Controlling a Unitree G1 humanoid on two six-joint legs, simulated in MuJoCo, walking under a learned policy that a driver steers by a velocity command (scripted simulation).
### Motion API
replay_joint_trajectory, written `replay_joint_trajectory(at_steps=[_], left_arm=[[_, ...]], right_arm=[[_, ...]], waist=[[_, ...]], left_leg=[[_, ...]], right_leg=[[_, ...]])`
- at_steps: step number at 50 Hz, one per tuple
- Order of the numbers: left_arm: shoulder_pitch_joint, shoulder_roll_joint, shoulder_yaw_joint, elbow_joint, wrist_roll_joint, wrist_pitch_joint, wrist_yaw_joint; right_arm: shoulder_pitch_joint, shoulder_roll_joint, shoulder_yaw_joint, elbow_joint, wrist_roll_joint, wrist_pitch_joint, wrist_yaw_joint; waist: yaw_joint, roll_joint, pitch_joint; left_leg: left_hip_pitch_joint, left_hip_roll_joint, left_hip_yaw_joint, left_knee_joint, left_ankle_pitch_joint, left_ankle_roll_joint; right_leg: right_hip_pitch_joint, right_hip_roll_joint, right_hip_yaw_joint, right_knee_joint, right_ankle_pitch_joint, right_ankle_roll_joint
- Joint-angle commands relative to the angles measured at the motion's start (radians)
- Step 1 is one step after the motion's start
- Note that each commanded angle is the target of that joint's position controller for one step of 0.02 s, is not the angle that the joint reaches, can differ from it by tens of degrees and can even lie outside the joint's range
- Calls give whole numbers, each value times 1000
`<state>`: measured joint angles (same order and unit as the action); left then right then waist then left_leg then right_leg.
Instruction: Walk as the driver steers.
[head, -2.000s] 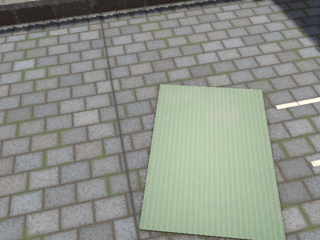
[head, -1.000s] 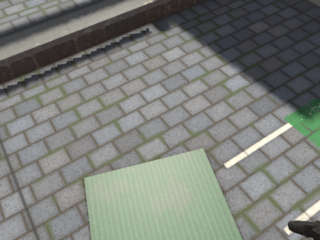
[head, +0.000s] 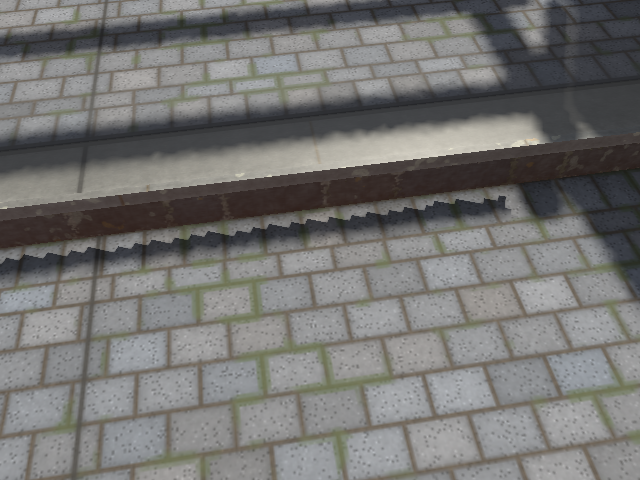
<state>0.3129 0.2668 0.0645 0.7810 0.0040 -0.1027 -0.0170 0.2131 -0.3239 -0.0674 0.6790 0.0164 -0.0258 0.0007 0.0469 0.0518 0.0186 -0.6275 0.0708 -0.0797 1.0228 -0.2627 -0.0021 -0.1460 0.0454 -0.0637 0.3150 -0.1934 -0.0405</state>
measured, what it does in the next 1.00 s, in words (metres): walks ahead, turning right: left foot, then right foot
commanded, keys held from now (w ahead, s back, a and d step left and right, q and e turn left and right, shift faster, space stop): w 0.06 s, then w+e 0.06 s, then e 0.82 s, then no key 0.06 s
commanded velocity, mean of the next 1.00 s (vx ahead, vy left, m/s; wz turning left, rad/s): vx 0.18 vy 0.00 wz -0.34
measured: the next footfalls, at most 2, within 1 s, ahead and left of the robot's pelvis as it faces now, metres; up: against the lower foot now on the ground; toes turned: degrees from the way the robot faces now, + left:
left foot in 0.22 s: +0.29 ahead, +0.16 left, +0.00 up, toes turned +2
right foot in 0.66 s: +0.31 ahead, -0.09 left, +0.00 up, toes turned -16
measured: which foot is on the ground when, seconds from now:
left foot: up 0.00-0.20, down 0.22-0.66, up 0.68-1.00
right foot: down 0.00-0.24, up 0.26-0.64, down 0.66-1.00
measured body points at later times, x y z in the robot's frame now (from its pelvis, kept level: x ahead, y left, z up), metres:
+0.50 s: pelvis +0.20 +0.05 +0.00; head +0.24 +0.05 +0.45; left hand +0.36 +0.32 -0.11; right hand +0.32 -0.23 -0.10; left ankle +0.26 +0.15 -0.74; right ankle +0.23 -0.09 -0.69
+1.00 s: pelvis +0.26 +0.02 -0.01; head +0.29 -0.01 +0.44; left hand +0.51 +0.23 -0.09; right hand +0.30 -0.30 -0.12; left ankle +0.34 +0.16 -0.71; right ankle +0.27 -0.08 -0.75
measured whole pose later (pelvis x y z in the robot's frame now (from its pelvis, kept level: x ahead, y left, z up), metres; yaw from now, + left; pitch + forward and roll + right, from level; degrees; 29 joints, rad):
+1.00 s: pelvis +0.26 +0.02 -0.01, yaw -25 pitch +3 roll +2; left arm 0.20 0.29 0.08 0.64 0.00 0.03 0.04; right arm 0.06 -0.30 -0.08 0.80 0.01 0.01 -0.02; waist 0.02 0.01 0.04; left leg -0.43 -0.02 -0.10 0.77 -0.32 -0.07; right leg -0.37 0.08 0.13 0.48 -0.06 -0.08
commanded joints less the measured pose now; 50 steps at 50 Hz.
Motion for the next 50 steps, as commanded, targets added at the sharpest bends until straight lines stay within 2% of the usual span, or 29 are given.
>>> replay_joint_trajectory(at_steps=[1,4,7,9,10,11,12,13,14,15,16,17,18,21,25,29,31,32,33,34,35,36,37,38,39,40,44,46,50], left_arm=[[-71,153,32,-53,-10,-17,0],[-17,182,35,-20,-27,-4,1],[41,201,35,14,-36,14,1],[53,212,37,30,-36,33,10],[32,216,36,28,-37,39,15],[31,197,28,22,-33,37,18],[15,127,2,-21,-2,28,18],[202,33,-32,-4,-14,26,14],[145,160,0,12,-39,35,21],[29,188,13,-23,-52,48,25],[7,157,10,-21,-43,65,34],[17,144,13,-18,-28,82,40],[50,125,15,-12,-25,99,43],[65,84,13,-27,-20,121,48],[3,85,16,-65,-16,119,20],[-40,117,31,-110,-15,131,-10],[-10,117,40,-114,-11,130,-16],[18,132,49,-107,-4,126,-9],[40,175,65,-102,6,120,2],[6,322,96,-138,20,115,26],[11,326,91,-154,48,95,15],[-38,292,85,-164,34,77,5],[-78,256,77,-167,9,67,6],[-114,212,66,-173,-12,70,13],[-133,185,57,-177,-21,77,25],[-128,172,51,-183,-14,83,35],[-95,189,61,-198,-6,100,61],[-97,201,67,-206,-8,110,66],[-125,186,61,-216,1,129,60]], right_arm=[[-33,-5,13,-70,-8,-23,13],[-148,5,25,-94,-7,-42,28],[-217,-20,17,-123,-2,-56,38],[-184,-50,3,-118,-8,-67,41],[-104,-71,-9,-93,-18,-74,39],[-3,-111,-25,-62,-34,-78,32],[133,-190,-41,-46,-61,-76,17],[136,-221,-47,-48,-64,-58,18],[118,-147,-38,-59,-49,-40,16],[48,-100,-20,-61,-39,-36,12],[-24,-64,-7,-54,-37,-36,11],[-74,-41,-1,-51,-35,-40,14],[-112,-42,-5,-44,-43,-44,14],[-165,-52,-16,-30,-48,-55,5],[-197,-65,-24,-10,-35,-47,-19],[-193,-85,-33,16,-8,-23,-22],[-210,-92,-38,28,10,-7,-23],[-192,-69,-35,42,16,-2,-24],[-148,-37,-31,63,6,6,-21],[-113,-18,-28,38,-37,17,-23],[-152,-46,-28,21,-38,33,-34],[-158,-69,-35,22,-16,47,-37],[-163,-71,-38,28,-12,49,-38],[-167,-79,-44,38,-22,45,-43],[-174,-81,-47,40,-27,41,-44],[-176,-72,-47,43,-25,37,-40],[-185,-30,-30,50,-15,23,-32],[-185,-27,-25,54,-11,23,-28],[-155,-41,-22,72,-5,21,-13]], waist=[[-27,-105,8],[17,-101,20],[23,-118,37],[-9,-142,9],[-61,-144,-42],[-111,-128,-118],[-157,-12,-274],[-100,250,-473],[-140,131,-470],[-134,103,-292],[-95,50,-206],[-63,60,-141],[-26,85,-113],[4,92,-95],[-6,63,-112],[-10,50,-91],[22,30,-92],[29,-7,-95],[22,-122,-61],[-42,-437,23],[-9,-365,-86],[-24,-275,-102],[-40,-216,-95],[-50,-166,-100],[-57,-165,-112],[-57,-171,-130],[-38,-161,-161],[-31,-167,-160],[-17,-210,-136]], left_leg=[[-42,36,-4,-173,146,-3],[44,13,56,-348,262,0],[80,-18,62,-442,238,14],[146,-41,45,-527,244,35],[272,-70,69,-587,305,54],[464,-50,71,-611,449,81],[766,153,-97,-517,843,144],[1047,412,-396,-502,922,321],[943,346,-393,-574,682,296],[807,288,-267,-616,616,256],[683,247,-189,-649,604,236],[575,227,-125,-679,617,234],[472,205,-66,-720,596,229],[392,216,39,-780,604,254],[421,223,157,-796,494,241],[492,264,213,-732,386,207],[479,258,250,-639,326,163],[453,217,278,-551,258,116],[388,145,317,-404,126,53],[103,-35,352,-96,-297,-51],[58,-97,115,94,-404,-54],[17,-84,46,154,-358,-33],[-8,-68,18,148,-271,-13],[-28,-49,0,123,-201,-8],[-4,-41,-13,99,-161,-12],[29,-53,-10,98,-131,-18],[63,-84,-12,-90,-84,-56],[106,-94,-17,-176,-71,-69],[219,-93,-4,-312,-52,-75]], right_leg=[[19,-263,176,-175,238,-179],[7,-240,120,-165,259,-158],[63,-269,157,-106,329,-144],[130,-265,175,2,455,-103],[126,-238,161,98,561,-75],[59,-184,136,238,555,-36],[-147,-108,100,514,210,18],[-430,-13,109,816,-467,69],[-451,-57,188,890,-454,71],[-501,-83,155,892,-419,71],[-487,-113,140,860,-370,84],[-451,-132,137,823,-334,96],[-376,-142,130,792,-290,105],[-330,-131,92,702,-160,116],[-282,-149,80,533,61,90],[-279,-152,56,413,26,57],[-204,-127,17,297,63,25],[-141,-102,11,234,124,-4],[-87,-115,74,144,382,-38],[-26,-309,433,44,711,-169],[-20,-381,605,-5,544,-296],[-5,-362,549,-14,402,-293],[-1,-317,496,-14,293,-249],[7,-294,472,-4,222,-208],[-8,-279,451,1,225,-190],[-23,-262,440,-2,237,-183],[22,-232,432,30,302,-188],[0,-220,450,29,233,-187],[-70,-204,477,28,117,-177]])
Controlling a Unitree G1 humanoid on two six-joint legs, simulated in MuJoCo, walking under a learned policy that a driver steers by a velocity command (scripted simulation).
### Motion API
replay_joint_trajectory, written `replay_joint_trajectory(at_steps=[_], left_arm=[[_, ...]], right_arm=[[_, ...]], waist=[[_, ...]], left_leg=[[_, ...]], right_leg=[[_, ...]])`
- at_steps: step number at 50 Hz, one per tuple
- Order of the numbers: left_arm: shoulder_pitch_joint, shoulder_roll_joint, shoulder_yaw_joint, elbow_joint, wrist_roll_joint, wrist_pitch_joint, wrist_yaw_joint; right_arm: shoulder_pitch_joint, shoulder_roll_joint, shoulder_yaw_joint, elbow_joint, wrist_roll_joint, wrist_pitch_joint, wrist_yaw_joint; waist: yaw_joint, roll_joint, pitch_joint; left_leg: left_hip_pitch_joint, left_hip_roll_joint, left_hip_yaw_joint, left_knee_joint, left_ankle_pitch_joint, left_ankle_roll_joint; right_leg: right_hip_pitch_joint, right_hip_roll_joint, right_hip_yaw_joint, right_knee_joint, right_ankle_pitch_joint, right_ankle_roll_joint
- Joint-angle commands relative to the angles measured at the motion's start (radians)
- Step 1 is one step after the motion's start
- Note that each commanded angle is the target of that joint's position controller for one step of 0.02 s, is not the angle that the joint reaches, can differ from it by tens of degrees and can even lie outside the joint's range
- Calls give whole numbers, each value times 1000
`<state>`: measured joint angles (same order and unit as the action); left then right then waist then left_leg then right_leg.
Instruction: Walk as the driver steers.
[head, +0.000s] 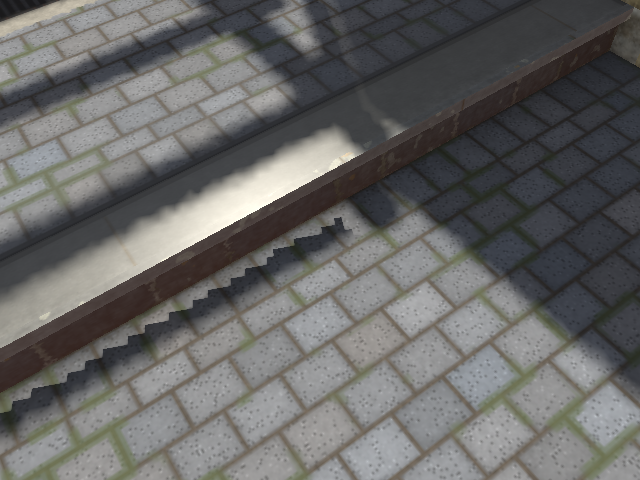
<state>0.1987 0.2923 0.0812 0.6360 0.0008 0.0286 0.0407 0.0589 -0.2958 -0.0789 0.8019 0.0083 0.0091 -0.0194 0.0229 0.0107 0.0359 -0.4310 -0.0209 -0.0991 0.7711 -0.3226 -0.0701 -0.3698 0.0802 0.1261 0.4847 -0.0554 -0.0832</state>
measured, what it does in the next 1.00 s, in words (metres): walks ahead, turning left: left foot, then right foot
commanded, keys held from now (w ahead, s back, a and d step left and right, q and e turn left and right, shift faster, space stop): no key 0.06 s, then q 0.02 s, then w+q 0.78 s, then w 0.02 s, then w+e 0.12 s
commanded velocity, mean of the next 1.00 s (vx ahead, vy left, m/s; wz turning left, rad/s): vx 0.35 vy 0.00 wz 0.28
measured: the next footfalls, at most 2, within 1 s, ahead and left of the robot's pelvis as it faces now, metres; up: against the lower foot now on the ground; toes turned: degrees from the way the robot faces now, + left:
left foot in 0.12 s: +0.05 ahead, +0.15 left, +0.00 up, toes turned -6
right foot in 0.44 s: +0.13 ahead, -0.11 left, +0.00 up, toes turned +8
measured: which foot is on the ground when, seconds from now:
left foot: up 0.00-0.10, down 0.12-0.46, up 0.48-0.84, down 0.86-1.00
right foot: down 0.00-0.14, up 0.16-0.42, down 0.44-0.88, up 0.90-1.00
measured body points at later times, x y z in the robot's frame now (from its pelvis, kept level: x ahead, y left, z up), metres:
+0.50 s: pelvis +0.09 +0.01 +0.00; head +0.10 +0.02 +0.45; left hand +0.26 +0.29 -0.08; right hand +0.12 -0.27 -0.13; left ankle +0.02 +0.15 -0.73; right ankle +0.09 -0.11 -0.74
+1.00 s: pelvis +0.31 +0.13 -0.03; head +0.35 +0.15 +0.42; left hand +0.26 +0.40 -0.16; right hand +0.56 -0.06 -0.13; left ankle +0.35 +0.21 -0.75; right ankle +0.25 -0.05 -0.65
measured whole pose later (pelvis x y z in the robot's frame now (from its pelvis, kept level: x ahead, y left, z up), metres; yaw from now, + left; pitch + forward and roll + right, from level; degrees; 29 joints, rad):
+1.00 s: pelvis +0.31 +0.13 -0.03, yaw +22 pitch +1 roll +0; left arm 0.30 0.28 0.04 0.83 0.03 -0.05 -0.02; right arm 0.15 -0.28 -0.05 0.73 -0.04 -0.02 0.02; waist 0.04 -0.03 0.08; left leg -0.40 -0.08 0.05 0.56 -0.18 0.09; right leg -0.37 -0.08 0.00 1.22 -0.36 -0.01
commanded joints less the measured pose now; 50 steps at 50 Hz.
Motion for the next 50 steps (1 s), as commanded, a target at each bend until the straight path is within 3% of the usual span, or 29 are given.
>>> replay_joint_trajectory(at_steps=[1,4,5,6,7,8,9,11,13,16,21,23,24,25,26,27,30,35,39,40,41,42,43,44,45,46,47,48,50], left_arm=[[-11,153,41,-69,6,0,-1],[-37,126,25,-65,1,7,-5],[-22,86,8,-52,2,6,-5],[33,26,-12,-23,18,3,-9],[42,14,-13,-35,21,-6,-14],[-32,72,-3,-52,31,-19,-13],[-82,114,11,-59,18,-33,-14],[-115,130,23,-52,7,-63,-14],[-137,91,15,-47,-6,-91,-26],[-185,39,2,-47,-12,-126,-40],[-103,50,14,4,-32,-139,-48],[35,94,30,38,-30,-127,-26],[141,170,49,62,2,-121,-19],[163,207,64,78,10,-118,-24],[125,159,48,72,10,-124,-25],[92,113,35,65,6,-130,-24],[56,85,23,82,7,-130,-27],[45,124,32,98,1,-135,-29],[73,169,44,122,-26,-135,-31],[73,182,49,124,-31,-132,-31],[112,133,22,158,39,-130,-38],[134,138,22,159,31,-125,-39],[138,152,19,152,26,-122,-36],[199,55,-7,134,47,-113,-45],[293,46,-19,94,19,-102,-48],[170,129,-3,103,22,-98,-48],[125,118,-12,97,9,-102,-53],[117,102,-21,115,18,-105,-55],[184,95,-26,163,38,-75,-63]], right_arm=[[4,-72,-10,-49,3,-17,11],[66,-63,-4,-28,-3,-35,27],[103,-49,3,-12,-13,-41,35],[122,-51,11,1,-36,-42,40],[86,-106,10,2,-61,-42,41],[30,-111,6,-31,-51,-47,37],[32,-147,-3,-35,-30,-48,26],[123,-189,-17,-15,-3,-54,11],[211,-161,-14,8,11,-66,3],[257,-140,-17,17,17,-60,-6],[221,-151,-31,-27,24,-31,-8],[205,-82,-16,-45,17,-34,-5],[170,-10,4,-89,31,-45,-8],[144,-44,1,-119,35,-58,-8],[158,-96,-12,-116,37,-64,-3],[184,-102,-17,-93,34,-63,3],[142,-66,-10,-107,25,-63,23],[40,-12,17,-169,14,-76,65],[-14,-45,11,-215,14,-63,81],[-5,-64,3,-222,10,-58,80],[38,-78,1,-196,-94,-33,95],[166,-94,-13,-157,-99,-29,90],[349,-134,-32,-97,-100,-31,76],[415,-205,-45,-87,-94,-35,58],[389,-317,-62,-143,-57,-32,56],[367,-257,-59,-134,-39,-20,42],[294,-207,-40,-118,-36,-25,33],[252,-147,-19,-102,-41,-34,33],[210,-102,1,-82,-35,-51,31]], waist=[[12,-173,-148],[-17,-159,-148],[-32,-134,-168],[-12,-46,-169],[50,150,-96],[15,193,-20],[-11,204,38],[-56,183,59],[-79,138,36],[-94,148,0],[-25,137,-42],[39,86,-100],[84,-119,-181],[89,-209,-110],[63,-172,-35],[46,-147,1],[30,-121,69],[35,-100,64],[21,-93,57],[2,-94,41],[-27,-96,18],[-74,-92,-60],[-161,-60,-155],[-138,126,-247],[-108,284,-478],[-152,88,-406],[-114,74,-245],[-75,27,-146],[-14,46,-101]], left_leg=[[39,2,18,-87,7,-4],[148,16,47,-288,134,29],[248,34,58,-407,232,52],[324,121,-23,-456,187,80],[198,209,-212,-507,-58,162],[103,257,-339,-598,-295,225],[100,269,-382,-635,-334,245],[229,281,-429,-636,-255,266],[369,263,-413,-610,-152,268],[398,199,-341,-583,-29,258],[189,121,-310,-511,16,240],[-14,68,-265,-363,-57,176],[-206,-7,-113,-144,-114,108],[-334,21,-56,65,-214,88],[-387,80,-58,190,-174,83],[-396,93,-48,248,-113,79],[-420,131,-7,273,11,75],[-262,119,79,-1,267,70],[-133,81,120,-134,304,118],[-93,57,136,-147,275,141],[9,3,207,-179,237,167],[188,-57,231,-186,225,194],[420,-81,202,-207,200,227],[649,168,-102,-213,168,260],[810,439,-662,-380,191,434],[748,380,-572,-445,113,392],[592,355,-416,-448,134,362],[438,305,-321,-471,229,324],[264,259,-177,-527,319,293]], right_leg=[[152,-240,299,-132,-9,-135],[143,-222,294,-72,44,-107],[109,-190,257,-56,-84,-68],[48,-123,179,18,-310,-6],[13,-9,3,84,-380,55],[22,-36,-22,153,-348,94],[-17,-41,-38,199,-315,108],[-155,-50,-53,294,-366,113],[-244,-71,-43,304,-344,106],[-167,-56,-73,152,-305,104],[225,-29,-107,-195,-68,88],[513,-138,-64,-191,-69,67],[674,-305,158,-186,-294,-11],[619,-464,377,-274,-440,-104],[555,-472,377,-290,-458,-121],[528,-425,299,-302,-400,-106],[436,-369,110,-341,-162,-83],[314,-295,-137,-353,80,-67],[327,-332,-212,-324,206,-39],[351,-335,-235,-274,343,-28],[348,-310,-291,-157,492,4],[312,-289,-311,36,609,12],[203,-252,-334,302,555,32],[-41,-182,-325,654,-266,57],[-232,-52,-183,958,-578,88],[-305,-109,-79,969,-419,74],[-318,-156,-91,902,-320,65],[-258,-190,-91,800,-274,62],[-108,-209,-83,708,-270,64]])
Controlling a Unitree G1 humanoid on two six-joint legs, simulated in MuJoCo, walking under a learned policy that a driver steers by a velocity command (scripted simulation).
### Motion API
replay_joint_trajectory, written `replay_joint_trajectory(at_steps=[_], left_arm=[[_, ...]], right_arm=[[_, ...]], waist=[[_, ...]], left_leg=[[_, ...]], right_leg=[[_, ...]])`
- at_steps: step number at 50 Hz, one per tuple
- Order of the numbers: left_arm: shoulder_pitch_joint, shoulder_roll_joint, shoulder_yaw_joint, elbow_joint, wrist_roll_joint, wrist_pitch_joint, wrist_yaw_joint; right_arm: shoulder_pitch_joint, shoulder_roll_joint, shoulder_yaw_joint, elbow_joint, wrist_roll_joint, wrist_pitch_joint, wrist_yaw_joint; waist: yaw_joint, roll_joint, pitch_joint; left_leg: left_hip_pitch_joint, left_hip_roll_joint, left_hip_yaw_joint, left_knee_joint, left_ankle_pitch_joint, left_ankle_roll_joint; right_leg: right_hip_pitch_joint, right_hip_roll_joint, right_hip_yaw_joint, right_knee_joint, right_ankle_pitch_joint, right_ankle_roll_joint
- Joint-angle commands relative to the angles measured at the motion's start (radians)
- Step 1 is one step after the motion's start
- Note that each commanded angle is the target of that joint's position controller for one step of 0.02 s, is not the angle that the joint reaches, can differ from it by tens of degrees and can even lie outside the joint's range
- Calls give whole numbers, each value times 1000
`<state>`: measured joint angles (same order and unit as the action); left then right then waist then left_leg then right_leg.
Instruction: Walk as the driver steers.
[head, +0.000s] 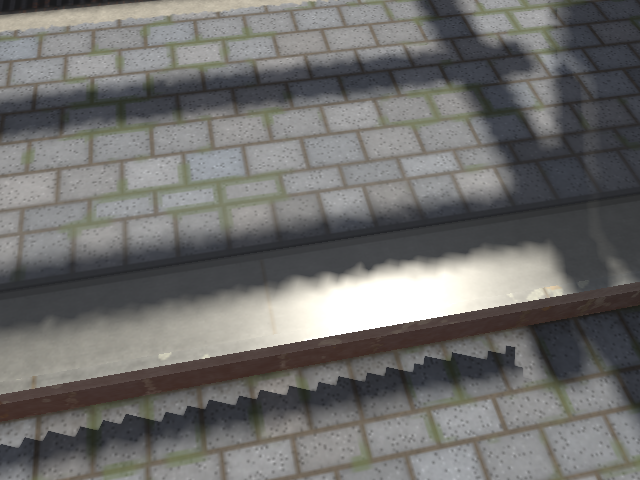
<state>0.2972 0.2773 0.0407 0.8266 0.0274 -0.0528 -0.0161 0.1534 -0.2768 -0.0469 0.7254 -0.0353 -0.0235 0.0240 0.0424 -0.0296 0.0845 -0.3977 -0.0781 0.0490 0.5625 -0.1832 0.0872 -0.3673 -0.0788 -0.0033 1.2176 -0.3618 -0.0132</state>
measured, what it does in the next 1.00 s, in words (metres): walks ahead, turning right: right foot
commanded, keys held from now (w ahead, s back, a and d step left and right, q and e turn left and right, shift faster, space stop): w+e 0.78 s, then w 0.14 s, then w+q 0.08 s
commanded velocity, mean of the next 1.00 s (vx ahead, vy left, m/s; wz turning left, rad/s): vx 0.50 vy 0.00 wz -0.38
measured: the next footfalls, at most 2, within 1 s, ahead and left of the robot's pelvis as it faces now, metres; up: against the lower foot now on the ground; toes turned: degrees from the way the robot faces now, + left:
right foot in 0.42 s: +0.36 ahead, -0.16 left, +0.00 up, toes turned -16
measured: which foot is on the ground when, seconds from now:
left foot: down 0.00-0.44, up 0.46-1.00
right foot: up 0.00-0.40, down 0.42-1.00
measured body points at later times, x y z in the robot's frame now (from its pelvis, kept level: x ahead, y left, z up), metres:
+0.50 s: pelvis +0.27 -0.08 +0.00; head +0.31 -0.10 +0.45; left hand +0.49 +0.14 -0.11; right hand +0.23 -0.34 -0.14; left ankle +0.12 +0.07 -0.64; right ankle +0.32 -0.15 -0.73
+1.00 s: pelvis +0.57 -0.12 +0.01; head +0.62 -0.13 +0.46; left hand +0.61 +0.16 -0.13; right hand +0.75 -0.41 -0.01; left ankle +0.77 -0.10 -0.52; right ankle +0.33 -0.14 -0.72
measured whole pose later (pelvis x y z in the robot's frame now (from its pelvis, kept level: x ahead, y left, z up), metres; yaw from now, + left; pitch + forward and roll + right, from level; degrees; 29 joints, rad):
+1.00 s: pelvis +0.57 -0.12 +0.01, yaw -29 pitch +5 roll +1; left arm 0.52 0.28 0.04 0.99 -0.01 -0.05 0.03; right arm -0.11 -0.15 0.06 0.47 -0.05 -0.02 -0.01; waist 0.04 -0.06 0.01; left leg -1.23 0.03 0.04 1.60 -0.61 0.11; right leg 0.17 0.00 0.17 0.10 -0.30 -0.05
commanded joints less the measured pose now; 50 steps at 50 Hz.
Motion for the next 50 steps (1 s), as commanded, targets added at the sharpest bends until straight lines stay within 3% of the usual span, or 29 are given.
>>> replay_joint_trajectory(at_steps=[1,3,5,8,14,17,19,20,21,22,23,24,25,26,27,29,32,35,37,38,40,42,43,45,46,47,48,49,50], left_arm=[[98,104,14,-14,10,19,-10],[75,84,12,-7,2,28,-18],[3,79,12,-16,0,30,-23],[-70,68,15,-25,2,26,-28],[-249,27,-3,-80,6,16,-50],[-277,32,-4,-107,10,14,-54],[-216,48,3,-97,13,14,-45],[-132,66,13,-77,17,8,-37],[26,98,30,-31,27,-1,-28],[173,207,66,-6,37,0,-10],[147,296,93,-14,4,13,-2],[138,274,90,-12,-22,21,-2],[72,226,79,-14,-25,24,5],[20,164,62,-20,-17,23,7],[-13,137,51,-18,-21,19,11],[-36,128,44,-23,-24,4,9],[-13,160,51,-15,-25,-9,8],[7,155,51,-16,-16,-2,16],[71,148,50,-12,-4,1,26],[132,161,54,-1,-7,-2,34],[259,190,62,26,-6,-12,52],[324,175,55,62,6,-26,62],[316,159,47,82,5,-33,66],[353,145,36,123,19,-39,72],[343,143,31,138,5,-33,70],[314,128,27,150,-10,-24,83],[189,144,25,103,-31,-8,68],[53,171,28,38,-57,-4,43],[69,266,55,31,-76,-18,29]], right_arm=[[120,-114,-28,8,7,-31,-9],[125,-118,-29,39,8,-52,-5],[134,-113,-28,65,5,-61,-5],[160,-101,-25,93,8,-70,-9],[223,-101,-21,150,8,-79,-28],[247,-121,-23,176,4,-71,-38],[234,-147,-25,181,2,-64,-42],[228,-155,-25,180,2,-55,-44],[219,-158,-22,172,7,-49,-47],[223,-116,-6,125,20,-55,-43],[223,-64,-1,74,24,-66,-28],[135,-128,-11,76,5,-68,-25],[101,-100,-2,64,17,-78,-21],[106,-94,1,69,18,-80,-24],[95,-92,1,61,1,-66,-26],[139,-80,7,72,-19,-31,-24],[107,-69,9,50,-18,-12,-17],[28,-39,22,18,-10,-8,-21],[-46,-58,16,-16,-14,-5,-32],[-103,-71,11,-46,-17,-6,-37],[-259,-50,16,-140,-21,-14,-46],[-356,-10,40,-223,-21,-20,-54],[-400,21,61,-275,-34,-18,-56],[-476,81,89,-349,-29,-18,-53],[-505,89,105,-389,-24,-17,-51],[-511,106,115,-423,-26,-10,-46],[-337,75,111,-374,-19,1,-29],[-126,38,86,-275,-15,14,-15],[82,8,50,-198,-3,27,-17]], waist=[[-27,85,-147],[-24,82,-105],[-39,83,-50],[-54,62,-17],[-101,70,25],[-96,83,17],[-60,116,-44],[-24,120,-102],[49,93,-194],[102,-29,-319],[49,-274,-404],[75,-67,-359],[47,-14,-229],[2,45,-140],[-31,47,-99],[-65,19,-109],[-70,0,-106],[-48,-65,-107],[-3,-86,-116],[23,-60,-101],[81,-38,-43],[89,-22,16],[63,-18,45],[69,-66,56],[50,-38,58],[23,-8,56],[-70,85,-44],[-137,75,-171],[-233,-43,-348]], left_leg=[[197,312,-295,-342,202,139],[184,305,-233,-407,145,141],[210,302,-183,-463,85,133],[294,301,-107,-490,102,116],[385,295,42,-471,230,79],[474,320,82,-366,474,53],[515,323,116,-202,835,32],[516,313,139,-42,957,22],[421,290,160,177,877,-4],[148,242,176,498,531,-44],[-220,15,100,839,-330,-95],[-313,81,-86,870,-277,-74],[-326,131,-92,819,-187,-68],[-277,163,-83,720,-148,-72],[-235,179,-87,660,-146,-84],[-156,175,-74,608,-138,-110],[-171,166,-43,526,-93,-140],[-179,150,-14,475,-62,-160],[-393,166,-20,665,-133,-145],[-577,178,-40,803,-196,-141],[-991,179,-89,1187,-409,-120],[-1248,177,-133,1400,-581,-71],[-1251,173,-153,1417,-623,-36],[-1348,150,-142,1544,-744,8],[-1275,166,-96,1370,-740,15],[-1095,178,-123,1224,-702,40],[-663,153,-15,951,-423,48],[-138,74,100,842,-224,48],[198,-6,118,897,-205,41]], right_leg=[[-77,-43,44,-42,33,-7],[-112,-38,57,-99,80,-14],[-202,-40,74,-165,160,-14],[-301,-27,89,-262,259,-9],[-276,-8,-27,-527,358,-19],[-240,31,-84,-604,264,-65],[-134,102,-133,-623,162,-111],[-37,149,-150,-653,132,-138],[180,159,-119,-718,185,-176],[480,-43,158,-743,126,-257],[703,-286,681,-863,297,-403],[684,-249,607,-879,357,-381],[550,-223,471,-890,395,-354],[414,-175,389,-921,481,-305],[334,-132,332,-938,557,-279],[256,-83,264,-956,645,-272],[215,-46,225,-969,694,-272],[204,-13,223,-962,622,-255],[362,-69,360,-946,535,-295],[472,-116,442,-946,488,-334],[679,-210,560,-936,444,-390],[739,-226,518,-938,415,-346],[660,-199,464,-948,424,-285],[630,-202,421,-973,451,-237],[559,-167,351,-1051,411,-197],[438,-173,322,-1150,502,-170],[273,-120,178,-1219,702,-149],[20,-53,82,-1160,1163,-154],[2,-96,74,-982,1628,-162]])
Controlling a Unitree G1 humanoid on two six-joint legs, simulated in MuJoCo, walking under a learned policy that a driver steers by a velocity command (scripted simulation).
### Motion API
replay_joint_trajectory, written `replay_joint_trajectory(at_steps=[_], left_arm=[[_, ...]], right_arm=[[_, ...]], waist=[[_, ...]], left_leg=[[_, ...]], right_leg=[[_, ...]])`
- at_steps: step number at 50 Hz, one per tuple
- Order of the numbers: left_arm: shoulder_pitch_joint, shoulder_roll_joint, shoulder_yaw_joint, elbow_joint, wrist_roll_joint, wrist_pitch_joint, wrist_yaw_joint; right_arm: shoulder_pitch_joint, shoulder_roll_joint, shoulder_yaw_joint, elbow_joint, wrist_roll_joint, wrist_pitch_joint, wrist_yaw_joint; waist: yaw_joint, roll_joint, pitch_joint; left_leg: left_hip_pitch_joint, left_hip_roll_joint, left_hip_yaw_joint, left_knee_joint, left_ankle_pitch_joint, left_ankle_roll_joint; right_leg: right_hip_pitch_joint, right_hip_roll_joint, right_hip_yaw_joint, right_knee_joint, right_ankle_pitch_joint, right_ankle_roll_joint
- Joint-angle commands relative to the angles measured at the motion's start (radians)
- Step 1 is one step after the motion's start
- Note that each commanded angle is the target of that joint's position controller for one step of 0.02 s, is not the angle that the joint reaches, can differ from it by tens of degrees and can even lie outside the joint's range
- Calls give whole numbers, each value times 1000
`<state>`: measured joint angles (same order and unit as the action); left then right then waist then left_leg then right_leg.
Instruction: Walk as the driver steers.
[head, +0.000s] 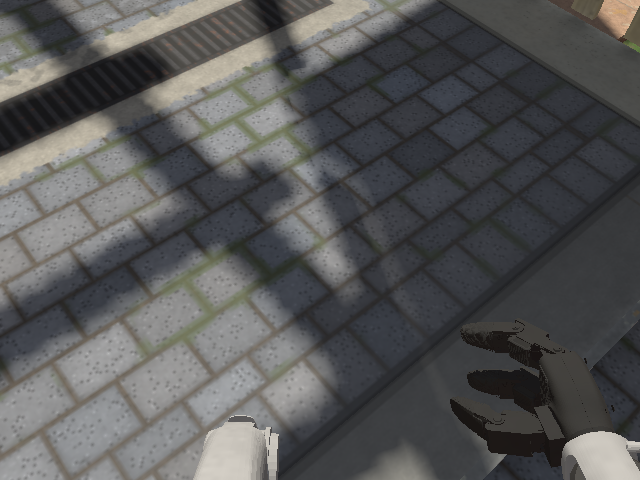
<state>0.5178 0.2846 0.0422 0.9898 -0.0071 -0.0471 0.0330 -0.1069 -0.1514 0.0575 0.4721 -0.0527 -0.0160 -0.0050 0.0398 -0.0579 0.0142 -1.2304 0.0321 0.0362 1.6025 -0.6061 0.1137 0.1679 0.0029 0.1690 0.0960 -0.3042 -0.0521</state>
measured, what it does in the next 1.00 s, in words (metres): climbs, turning left: left foot 0.17 m higher, then right foot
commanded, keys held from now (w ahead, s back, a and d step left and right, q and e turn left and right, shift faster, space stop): w+q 1.00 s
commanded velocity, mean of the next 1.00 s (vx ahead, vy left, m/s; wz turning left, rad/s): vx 0.50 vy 0.00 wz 0.44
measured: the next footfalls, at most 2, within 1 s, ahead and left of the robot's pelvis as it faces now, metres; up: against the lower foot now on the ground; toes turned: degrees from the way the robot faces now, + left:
left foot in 0.04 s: +0.22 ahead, +0.12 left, +0.17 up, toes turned +0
right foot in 0.58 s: +0.59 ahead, +0.07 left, +0.17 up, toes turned +23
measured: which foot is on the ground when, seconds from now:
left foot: up 0.00-0.02, down 0.04-0.58, up 0.60-1.00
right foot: down 0.00-0.04, up 0.06-0.56, down 0.58-1.00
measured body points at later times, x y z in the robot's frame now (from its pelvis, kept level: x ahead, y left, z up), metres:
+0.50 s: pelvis +0.34 +0.10 +0.18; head +0.36 +0.14 +0.62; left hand +0.60 +0.33 +0.14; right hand +0.33 -0.15 +0.06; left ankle +0.18 +0.12 -0.56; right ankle +0.57 +0.03 -0.51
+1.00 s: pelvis +0.61 +0.23 +0.17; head +0.64 +0.25 +0.62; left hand +0.44 +0.46 +0.04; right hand +0.94 +0.19 +0.10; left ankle +0.68 +0.44 -0.53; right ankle +0.55 +0.06 -0.56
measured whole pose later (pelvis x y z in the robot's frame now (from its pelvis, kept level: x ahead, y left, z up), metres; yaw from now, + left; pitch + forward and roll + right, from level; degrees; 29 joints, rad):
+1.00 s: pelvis +0.61 +0.23 +0.17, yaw +34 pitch +2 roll -3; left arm 0.38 0.29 0.07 0.83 -0.01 -0.09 -0.01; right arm 0.03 -0.27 -0.03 0.61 0.03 -0.04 0.05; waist 0.12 0.05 0.03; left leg -0.68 0.10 -0.02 0.67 -0.02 0.04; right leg 0.07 0.02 -0.19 0.24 -0.34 0.01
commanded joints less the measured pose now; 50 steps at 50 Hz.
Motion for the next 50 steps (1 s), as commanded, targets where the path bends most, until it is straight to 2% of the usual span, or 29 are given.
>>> replay_joint_trajectory(at_steps=[1,2,3,4,5,6,8,9,11,13,14,15,16,18,20,23,26,27,28,29,30,31,32,34,35,38,42,45,50], left_arm=[[-184,319,80,-120,-56,-36,-24],[-207,296,90,-123,-56,-45,-26],[-217,106,51,-159,-15,-49,-69],[-35,43,36,-181,55,-56,-92],[-46,49,32,-192,64,-49,-101],[-105,4,11,-226,73,-38,-88],[-218,-46,-16,-272,76,-16,-63],[-264,-9,-20,-312,-10,-36,-57],[-268,-18,-32,-337,0,-49,-54],[-358,-67,-67,-389,34,-58,-62],[-395,-29,-67,-409,37,-61,-63],[-510,-41,-77,-452,55,-69,-58],[-562,-31,-67,-458,51,-80,-52],[-624,-52,-73,-477,31,-92,-55],[-721,-39,-61,-480,4,-93,-58],[-736,7,-32,-479,-8,-88,-76],[-681,65,10,-470,-20,-92,-73],[-596,84,23,-449,-23,-94,-66],[-410,100,33,-405,-25,-93,-52],[-207,145,41,-366,-6,-86,-33],[-186,151,41,-351,20,-84,-31],[-227,70,41,-369,12,-74,-20],[-297,14,30,-377,7,-74,-8],[-346,25,24,-349,12,-74,-16],[-346,24,21,-336,25,-75,-22],[-341,34,31,-302,7,-82,-37],[-316,118,52,-275,16,-84,-43],[-249,147,56,-251,2,-79,-44],[-165,188,67,-215,-16,-39,-40]], right_arm=[[581,-168,-90,135,20,31,5],[744,-283,-133,217,-2,32,6],[690,-397,-146,269,8,40,-15],[484,-365,-150,230,55,42,-20],[317,-292,-136,222,68,35,-13],[263,-219,-124,264,59,22,-9],[304,-114,-107,334,34,-11,-7],[351,-53,-76,301,20,-64,22],[395,-62,-77,349,58,-96,32],[456,-80,-77,381,69,-84,32],[434,-116,-82,347,78,-73,30],[472,-103,-82,344,85,-60,10],[504,-95,-74,327,79,-73,3],[603,-123,-83,348,82,-81,-17],[685,-142,-92,369,83,-66,-35],[702,-160,-103,377,89,-42,-43],[652,-189,-126,367,80,-20,-48],[593,-203,-134,342,76,-16,-46],[482,-201,-132,298,62,-17,-37],[447,-167,-121,253,35,-29,-21],[659,-51,-88,256,47,-31,-14],[670,-174,-102,275,77,-34,-15],[522,-251,-125,251,82,-35,-12],[402,-236,-133,209,66,-43,-9],[413,-207,-130,199,76,-41,-1],[384,-151,-114,167,84,-28,4],[276,-157,-104,131,74,-36,26],[156,-157,-97,109,77,-48,44],[34,-186,-105,32,83,-42,68]], waist=[[-355,-47,-380],[-420,104,-417],[-298,542,-377],[-128,489,-362],[-26,291,-253],[11,154,-76],[16,40,19],[0,96,-35],[29,154,-31],[32,100,-4],[24,44,32],[-21,10,28],[-55,0,-33],[-97,83,-68],[-143,111,-49],[-132,202,-49],[-70,208,-74],[-21,212,-103],[76,210,-198],[131,106,-363],[22,-213,-448],[35,-161,-394],[50,-43,-210],[-1,62,-26],[-33,41,-7],[-54,8,22],[-34,24,34],[22,44,39],[36,10,43]], left_leg=[[1161,-130,71,-271,212,21],[1231,-116,-113,-517,98,78],[1163,107,-731,-1001,230,162],[1115,183,-1132,-1201,186,178],[994,156,-1105,-1202,-78,176],[821,121,-980,-1172,-117,148],[673,48,-686,-1125,-21,81],[698,64,-662,-1196,123,83],[793,45,-585,-1223,244,108],[791,-2,-491,-1247,286,76],[762,-34,-399,-1302,366,72],[742,-55,-373,-1347,423,79],[797,-39,-365,-1397,593,75],[962,-36,-328,-1408,791,57],[1146,-9,-344,-1414,848,22],[1234,11,-379,-1335,1033,-35],[1268,16,-427,-1182,1256,-63],[1259,11,-433,-1076,1311,-72],[1161,3,-437,-895,1264,-78],[984,-44,-380,-655,855,-58],[577,-175,-303,-360,-50,-126],[499,-71,-253,-229,44,-111],[493,-36,-225,-225,167,-104],[512,9,-174,-255,271,-102],[539,34,-172,-268,291,-96],[528,92,-149,-375,299,-102],[547,112,-119,-620,519,-118],[609,79,-57,-823,660,-99],[577,27,-1,-980,523,-47]], right_leg=[[-436,-196,-112,411,1768,-84],[-433,-98,-79,885,1442,-47],[-650,218,-34,1326,73,14],[-775,198,109,1583,11,-14],[-823,110,-6,1609,85,-19],[-872,68,-54,1577,93,-24],[-899,11,-59,1492,80,-32],[-893,-5,-46,1572,69,-67],[-1022,-22,-59,1595,61,-75],[-1102,-38,-101,1516,123,-70],[-1056,-39,-156,1294,145,-47],[-990,-29,-201,1097,207,-8],[-913,-11,-231,1010,300,5],[-871,19,-234,777,375,37],[-906,52,-226,576,402,45],[-768,93,-203,405,412,27],[-567,126,-169,332,343,3],[-474,95,-148,288,336,-13],[-234,0,-72,270,374,-61],[91,-188,66,380,358,-128],[446,-474,491,395,422,-359],[296,-472,597,282,89,-354],[93,-394,442,207,-19,-278],[-184,-299,243,130,92,-204],[-256,-264,162,96,123,-189],[-356,-240,22,38,196,-181],[-393,-209,-141,25,336,-164],[-347,-198,-217,29,356,-127],[-99,-263,-263,141,576,-80]])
